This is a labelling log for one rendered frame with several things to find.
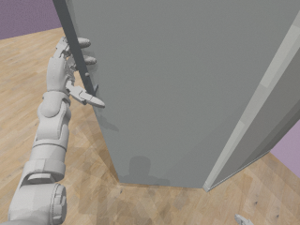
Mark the robot left forearm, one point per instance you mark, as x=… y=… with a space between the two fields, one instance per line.
x=46 y=164

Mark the robot left hand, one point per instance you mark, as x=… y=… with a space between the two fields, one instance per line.
x=60 y=69

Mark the robot right hand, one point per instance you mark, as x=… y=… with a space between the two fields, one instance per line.
x=242 y=221

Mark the handle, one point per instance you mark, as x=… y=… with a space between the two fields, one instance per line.
x=74 y=45

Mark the fridge door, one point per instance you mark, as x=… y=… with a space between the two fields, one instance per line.
x=175 y=77

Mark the robot left upper arm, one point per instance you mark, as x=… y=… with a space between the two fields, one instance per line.
x=40 y=204

